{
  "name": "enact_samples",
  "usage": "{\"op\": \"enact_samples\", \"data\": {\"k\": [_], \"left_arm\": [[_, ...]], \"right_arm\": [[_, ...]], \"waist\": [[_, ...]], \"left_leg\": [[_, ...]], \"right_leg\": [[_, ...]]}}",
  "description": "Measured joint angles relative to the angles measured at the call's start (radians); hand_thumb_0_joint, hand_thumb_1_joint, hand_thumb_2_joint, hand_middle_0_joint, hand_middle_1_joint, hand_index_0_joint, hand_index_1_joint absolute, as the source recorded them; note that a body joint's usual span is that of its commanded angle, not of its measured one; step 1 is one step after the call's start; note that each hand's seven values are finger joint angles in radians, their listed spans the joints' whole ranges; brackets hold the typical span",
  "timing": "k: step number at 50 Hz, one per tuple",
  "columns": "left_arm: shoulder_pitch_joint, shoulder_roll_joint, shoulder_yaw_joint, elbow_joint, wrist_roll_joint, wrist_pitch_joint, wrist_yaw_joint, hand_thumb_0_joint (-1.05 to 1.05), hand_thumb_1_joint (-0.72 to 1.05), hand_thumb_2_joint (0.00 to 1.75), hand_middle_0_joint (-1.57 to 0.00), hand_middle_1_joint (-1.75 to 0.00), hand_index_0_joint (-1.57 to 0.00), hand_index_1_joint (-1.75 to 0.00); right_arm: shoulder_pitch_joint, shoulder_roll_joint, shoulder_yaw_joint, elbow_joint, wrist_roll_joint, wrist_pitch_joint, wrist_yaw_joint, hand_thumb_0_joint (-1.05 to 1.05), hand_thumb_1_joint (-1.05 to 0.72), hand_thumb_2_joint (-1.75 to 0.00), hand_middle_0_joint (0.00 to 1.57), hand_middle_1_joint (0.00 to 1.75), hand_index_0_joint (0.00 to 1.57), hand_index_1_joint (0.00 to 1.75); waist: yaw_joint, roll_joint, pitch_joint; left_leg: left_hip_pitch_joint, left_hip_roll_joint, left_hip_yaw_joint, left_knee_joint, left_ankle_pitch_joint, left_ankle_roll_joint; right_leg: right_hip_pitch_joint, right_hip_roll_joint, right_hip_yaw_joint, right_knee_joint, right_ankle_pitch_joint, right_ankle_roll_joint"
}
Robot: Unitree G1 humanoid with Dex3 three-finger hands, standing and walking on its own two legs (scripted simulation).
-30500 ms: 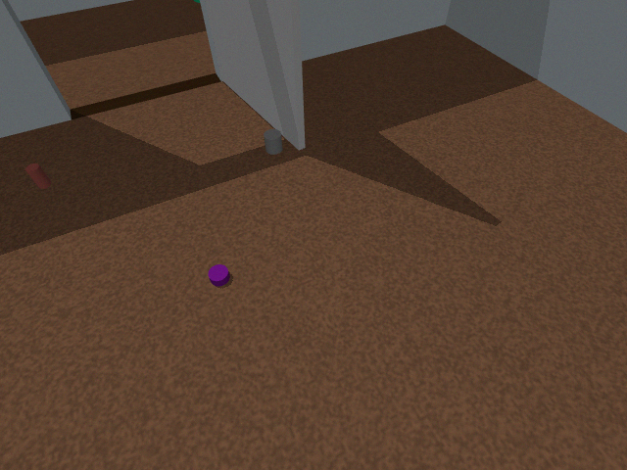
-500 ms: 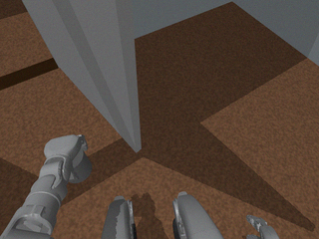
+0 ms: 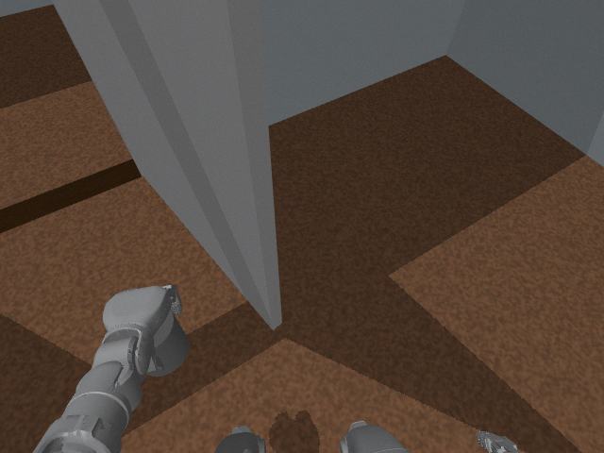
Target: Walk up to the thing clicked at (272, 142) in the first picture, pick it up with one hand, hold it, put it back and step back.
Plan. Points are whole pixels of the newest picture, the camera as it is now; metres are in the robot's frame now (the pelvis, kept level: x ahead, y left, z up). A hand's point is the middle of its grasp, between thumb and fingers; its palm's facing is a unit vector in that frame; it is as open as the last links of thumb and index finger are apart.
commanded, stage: lift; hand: left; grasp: from above
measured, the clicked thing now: (154, 339) +0.32 +0.22 -0.15
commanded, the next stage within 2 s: hold in 0.02 s
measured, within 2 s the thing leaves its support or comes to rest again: neither
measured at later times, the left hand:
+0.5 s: hand (140, 337) +0.30 +0.21 -0.06, palm faces -0.48 -0.06 -0.87, open 10.5 cm
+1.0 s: hand (137, 345) +0.28 +0.21 -0.04, palm faces -0.48 -0.05 -0.87, open 10.5 cm
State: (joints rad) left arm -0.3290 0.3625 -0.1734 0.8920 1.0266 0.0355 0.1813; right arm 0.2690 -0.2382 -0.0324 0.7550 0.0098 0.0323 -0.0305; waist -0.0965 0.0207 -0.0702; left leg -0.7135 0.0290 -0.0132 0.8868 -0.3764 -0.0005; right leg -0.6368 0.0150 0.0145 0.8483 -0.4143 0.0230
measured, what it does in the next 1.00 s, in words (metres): stands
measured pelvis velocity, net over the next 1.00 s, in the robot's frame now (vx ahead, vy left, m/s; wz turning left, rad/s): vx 0.00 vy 0.00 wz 0.00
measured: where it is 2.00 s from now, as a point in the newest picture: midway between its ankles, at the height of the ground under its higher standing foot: outside the picture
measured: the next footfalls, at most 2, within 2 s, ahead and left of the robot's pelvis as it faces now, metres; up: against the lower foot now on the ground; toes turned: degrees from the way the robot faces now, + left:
none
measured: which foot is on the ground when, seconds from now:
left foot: down 0.00-1.00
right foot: down 0.00-1.00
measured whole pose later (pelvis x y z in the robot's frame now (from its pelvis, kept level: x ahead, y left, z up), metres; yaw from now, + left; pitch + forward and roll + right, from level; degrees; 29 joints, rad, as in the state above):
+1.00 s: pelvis +0.00 +0.00 +0.03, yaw +0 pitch +3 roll -1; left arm -0.24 0.36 -0.22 0.78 1.02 0.03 0.08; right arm 0.21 -0.26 -0.04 0.72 0.04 0.05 -0.03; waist -0.04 0.03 -0.02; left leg -0.40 0.02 0.01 0.61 -0.26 0.00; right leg -0.34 0.00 0.03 0.59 -0.30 0.02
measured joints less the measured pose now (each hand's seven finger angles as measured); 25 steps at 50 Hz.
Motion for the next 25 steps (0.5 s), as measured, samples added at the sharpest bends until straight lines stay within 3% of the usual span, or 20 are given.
{"op": "enact_samples", "data": {"k": [25], "left_arm": [[0.059,-0.007,-0.038,-0.053,0.003,-0.011,-0.047,0.02,-0.15,0.74,-0.46,-0.83,-0.61,-0.78]], "right_arm": [[-0.038,-0.020,-0.018,-0.017,0.019,0.008,-0.003,0.01,-0.89,-0.89,0.20,0.30,0.20,0.30]], "waist": [[0.036,-0.001,0.030]], "left_leg": [[0.237,-0.010,0.015,-0.206,0.075,-0.001]], "right_leg": [[0.225,-0.013,0.012,-0.190,0.071,-0.001]]}}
